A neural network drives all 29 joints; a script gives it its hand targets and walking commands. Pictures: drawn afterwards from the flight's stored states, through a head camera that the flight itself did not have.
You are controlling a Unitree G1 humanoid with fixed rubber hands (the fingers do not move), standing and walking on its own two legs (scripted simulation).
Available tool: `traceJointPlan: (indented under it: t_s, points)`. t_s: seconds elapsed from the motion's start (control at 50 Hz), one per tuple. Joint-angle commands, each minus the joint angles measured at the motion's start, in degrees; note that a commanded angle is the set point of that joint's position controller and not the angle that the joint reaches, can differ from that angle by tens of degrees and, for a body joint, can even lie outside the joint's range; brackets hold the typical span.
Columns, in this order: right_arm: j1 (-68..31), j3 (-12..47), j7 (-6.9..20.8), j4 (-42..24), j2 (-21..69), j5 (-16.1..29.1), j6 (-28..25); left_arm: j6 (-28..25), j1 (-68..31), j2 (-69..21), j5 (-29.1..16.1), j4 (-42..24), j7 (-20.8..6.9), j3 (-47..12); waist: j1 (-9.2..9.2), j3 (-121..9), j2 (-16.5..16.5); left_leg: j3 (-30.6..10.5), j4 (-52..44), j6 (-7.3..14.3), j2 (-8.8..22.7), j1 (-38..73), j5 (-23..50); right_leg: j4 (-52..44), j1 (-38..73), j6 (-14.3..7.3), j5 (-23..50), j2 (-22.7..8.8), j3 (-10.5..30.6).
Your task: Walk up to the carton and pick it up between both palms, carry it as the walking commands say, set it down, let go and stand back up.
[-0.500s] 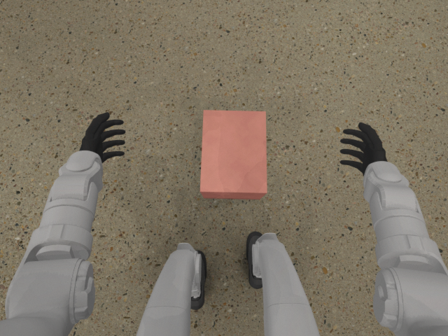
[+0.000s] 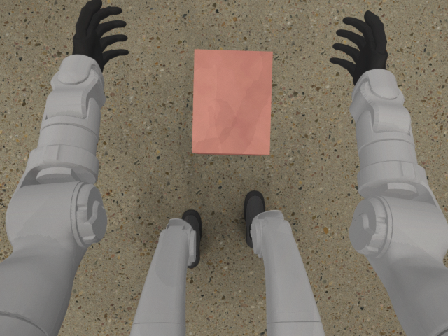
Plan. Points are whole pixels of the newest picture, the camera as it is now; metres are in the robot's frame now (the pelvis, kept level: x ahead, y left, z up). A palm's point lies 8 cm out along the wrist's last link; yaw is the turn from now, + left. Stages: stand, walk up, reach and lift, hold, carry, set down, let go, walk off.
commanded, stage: reach and lift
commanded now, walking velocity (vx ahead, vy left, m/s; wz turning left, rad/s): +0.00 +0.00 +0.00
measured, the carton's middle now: (231, 108) +0.52 -0.04 -0.56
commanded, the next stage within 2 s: none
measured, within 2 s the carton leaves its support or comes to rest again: neither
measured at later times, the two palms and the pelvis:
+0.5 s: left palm (124, 80) +0.52 +0.18 -0.22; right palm (340, 90) +0.49 -0.24 -0.22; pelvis -0.02 +0.01 -0.10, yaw +0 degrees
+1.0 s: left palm (146, 98) +0.52 +0.18 -0.36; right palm (309, 105) +0.49 -0.23 -0.37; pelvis -0.05 +0.00 -0.23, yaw +1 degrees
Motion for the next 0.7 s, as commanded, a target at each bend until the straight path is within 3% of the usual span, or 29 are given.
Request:
traceJointPlan:
  t_s: [0.0, 0.06, 0.14, 0.26, 0.34, 0.52, 0.68]
  points:
    - [-9.0, -1.8, -0.2, -6.6, -5.4, -1.0, -1.9, -1.9, -10.0, 7.7, 1.0, -6.7, -0.1, 1.5, -0.61, -62.0, -1.8, 1.4, -6.3, -0.8, -3.0, 2.8, 17.3, 3.9, 60.4, 2.2, 35.0, 2.1, 4.9]
    - [-7.7, -2.8, 0.2, -8.5, -5.0, -1.6, -2.5, -2.4, -9.0, 7.1, 1.6, -8.9, 0.0, 1.8, -0.68, -62.8, -1.3, 1.2, -5.8, -1.2, -2.9, 1.4, 19.1, 4.7, 59.0, 2.1, 36.9, 2.1, 5.1]
    - [-7.0, -3.8, 1.2, -9.6, -5.4, -1.9, -3.0, -2.3, -8.5, 5.9, 2.0, -10.7, 0.4, 1.5, -0.69, -61.3, 0.2, 0.6, -4.1, -1.9, -2.7, 2.1, 19.8, 6.0, 51.8, 2.0, 34.1, 2.4, 4.0]
    - [-9.2, -4.5, 2.9, -3.4, -7.4, -1.4, -3.2, -0.9, -10.6, 3.3, 1.8, -7.8, 1.2, 0.1, -1.28, -52.9, 2.5, -0.6, 3.1, -2.7, -2.7, 2.9, 16.2, 11.3, 29.1, 1.9, 20.4, 3.7, 0.6]
    - [-12.5, -4.6, 3.0, -0.5, -9.1, -0.8, -3.0, 0.0, -13.7, 3.2, 1.1, -6.9, 2.3, -0.7, -1.77, -53.3, 2.6, -0.6, 9.7, -3.0, -3.1, 1.8, 13.3, 17.5, 20.2, 1.9, 14.3, 4.2, -1.0]
    - [-19.5, -0.5, 0.3, -4.3, -13.4, 3.4, -1.3, 1.3, -20.7, 8.6, -2.7, -9.9, 5.3, -2.9, -0.95, -66.4, 0.9, 1.6, 22.0, -2.3, -3.8, -3.5, 9.2, 29.4, 21.7, 1.9, 12.2, 4.2, -1.4]
    - [-24.1, 2.8, -2.0, -1.7, -14.0, 6.5, -0.5, 1.6, -25.2, 10.3, -6.4, -5.6, 5.8, -5.9, -0.96, -61.4, -0.4, 2.4, 29.3, -1.2, -3.3, -14.0, 2.0, 36.3, 18.1, 1.7, 7.2, 3.6, -1.0]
